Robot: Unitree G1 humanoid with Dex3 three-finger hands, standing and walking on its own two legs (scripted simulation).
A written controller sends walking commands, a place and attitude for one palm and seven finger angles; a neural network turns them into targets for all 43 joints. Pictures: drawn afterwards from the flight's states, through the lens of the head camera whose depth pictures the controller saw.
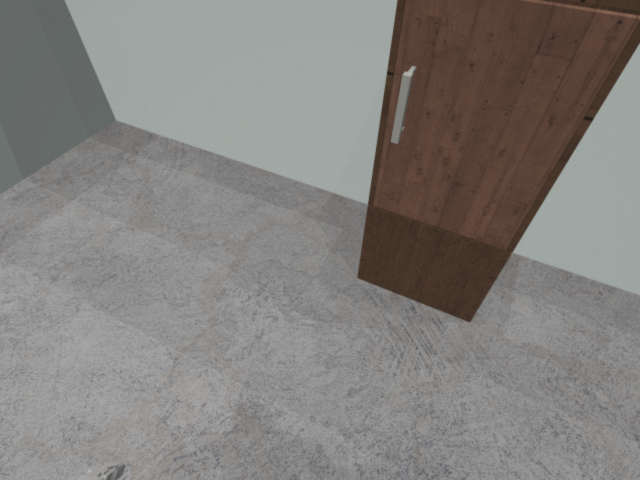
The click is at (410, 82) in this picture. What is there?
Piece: cupboard door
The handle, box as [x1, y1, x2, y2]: [391, 66, 415, 143]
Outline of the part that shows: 414,66 412,66 407,72 405,71 402,75 391,137 392,142 398,142 400,134 403,130 402,123 411,78 415,70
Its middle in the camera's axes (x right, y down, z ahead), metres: +0.19 -0.31 +0.89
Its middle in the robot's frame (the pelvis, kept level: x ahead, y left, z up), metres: +0.89 -0.14 +0.01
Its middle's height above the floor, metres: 0.78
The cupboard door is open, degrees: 0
